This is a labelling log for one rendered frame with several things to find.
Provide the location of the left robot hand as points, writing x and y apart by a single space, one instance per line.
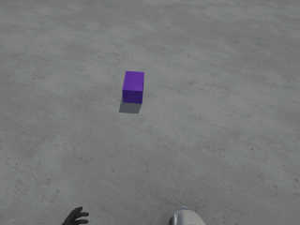
76 213

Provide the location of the right robot thigh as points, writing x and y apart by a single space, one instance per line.
186 217

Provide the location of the carton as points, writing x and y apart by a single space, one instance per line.
133 87

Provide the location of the robot right shin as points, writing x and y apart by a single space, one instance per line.
183 208

